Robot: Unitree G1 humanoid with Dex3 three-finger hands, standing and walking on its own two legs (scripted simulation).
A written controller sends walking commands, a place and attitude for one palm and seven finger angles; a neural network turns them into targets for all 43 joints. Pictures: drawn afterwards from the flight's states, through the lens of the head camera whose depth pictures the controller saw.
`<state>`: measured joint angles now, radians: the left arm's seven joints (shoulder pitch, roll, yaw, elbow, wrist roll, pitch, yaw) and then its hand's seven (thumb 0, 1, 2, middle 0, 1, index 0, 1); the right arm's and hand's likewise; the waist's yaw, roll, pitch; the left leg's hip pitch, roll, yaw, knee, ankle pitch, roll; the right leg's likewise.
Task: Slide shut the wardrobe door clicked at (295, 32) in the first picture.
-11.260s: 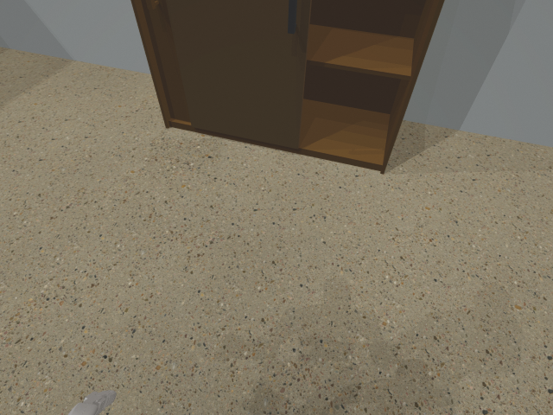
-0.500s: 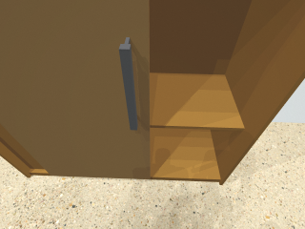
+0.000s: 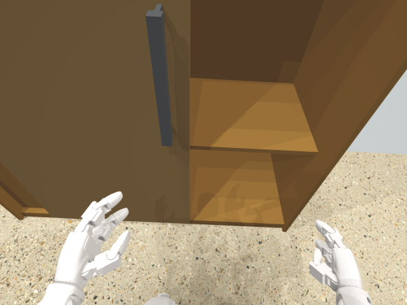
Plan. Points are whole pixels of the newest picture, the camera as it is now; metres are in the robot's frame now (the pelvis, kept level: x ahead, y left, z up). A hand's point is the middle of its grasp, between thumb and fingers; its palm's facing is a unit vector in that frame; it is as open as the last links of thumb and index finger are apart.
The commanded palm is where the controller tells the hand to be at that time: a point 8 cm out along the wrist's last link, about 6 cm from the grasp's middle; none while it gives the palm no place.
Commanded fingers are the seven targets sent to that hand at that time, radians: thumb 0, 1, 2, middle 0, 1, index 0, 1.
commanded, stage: raise the hand with hooked fingers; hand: left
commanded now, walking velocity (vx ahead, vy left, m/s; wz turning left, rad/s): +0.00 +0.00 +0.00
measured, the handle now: (163, 86) +0.55 +0.13 +0.14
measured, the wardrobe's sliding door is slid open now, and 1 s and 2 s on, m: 0.47 0.47 0.47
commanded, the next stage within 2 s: move the hooked fingers beside the handle in 1.68 s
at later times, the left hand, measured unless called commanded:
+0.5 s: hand (69, 220) +0.24 +0.24 +0.08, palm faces +0.10 -0.99 -0.05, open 11.6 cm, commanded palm +0.20 +0.29 +0.08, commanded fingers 0.00 -0.20 0.43 -0.28 -1.00 -0.28 -1.00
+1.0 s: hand (20, 197) +0.25 +0.31 +0.13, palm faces +0.05 -1.00 -0.06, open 13.9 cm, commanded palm +0.22 +0.36 +0.14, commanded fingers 0.00 -0.50 0.30 -0.30 -1.20 -0.30 -1.20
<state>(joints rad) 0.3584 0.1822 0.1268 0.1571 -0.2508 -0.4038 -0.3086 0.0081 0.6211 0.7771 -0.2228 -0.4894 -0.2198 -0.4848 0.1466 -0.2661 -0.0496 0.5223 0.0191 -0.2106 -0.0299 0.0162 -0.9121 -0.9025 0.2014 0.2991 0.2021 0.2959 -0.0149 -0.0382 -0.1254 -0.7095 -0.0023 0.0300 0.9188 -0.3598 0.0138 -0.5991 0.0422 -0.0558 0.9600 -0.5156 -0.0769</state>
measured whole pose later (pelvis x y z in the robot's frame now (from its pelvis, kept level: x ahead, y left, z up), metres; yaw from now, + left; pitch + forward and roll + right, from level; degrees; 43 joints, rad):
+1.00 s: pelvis +0.00 +0.04 +0.03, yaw +1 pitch +4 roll -3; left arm 0.10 0.39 0.35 0.17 -0.35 -0.14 -0.41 -0.01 -0.47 0.32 -0.30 -1.18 -0.30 -1.18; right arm 0.22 -0.25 0.07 0.58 0.05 -0.24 -0.09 0.02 -0.91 -0.90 0.21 0.30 0.21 0.30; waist 0.02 0.04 -0.06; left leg -0.51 -0.03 0.01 0.72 -0.28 0.07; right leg -0.35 0.03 -0.07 0.66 -0.38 -0.01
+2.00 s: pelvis +0.01 +0.01 +0.04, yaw +2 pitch +2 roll -1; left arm -0.05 0.41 0.42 0.34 -0.36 -0.14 -0.46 -0.01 -0.50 0.30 -0.30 -1.20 -0.30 -1.20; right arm 0.24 -0.28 0.05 0.65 0.06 -0.26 -0.11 0.02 -0.91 -0.90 0.21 0.30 0.21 0.30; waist 0.01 0.05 -0.04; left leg -0.44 0.00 -0.01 0.65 -0.25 0.02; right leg -0.29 0.06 -0.08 0.61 -0.36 -0.06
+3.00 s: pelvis +0.01 +0.03 +0.03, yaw +0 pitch +7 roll -1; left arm -0.58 0.34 0.26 0.77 -0.21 -0.20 -0.22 -0.01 -0.51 0.30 -0.30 -1.20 -0.30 -1.20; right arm 0.29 -0.27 0.04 0.67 0.04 -0.09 -0.06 0.01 -0.91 -0.90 0.20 0.30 0.21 0.30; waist -0.06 0.03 -0.04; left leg -0.54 -0.02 0.03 0.69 -0.27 0.05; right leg -0.41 0.04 -0.05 0.66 -0.39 -0.03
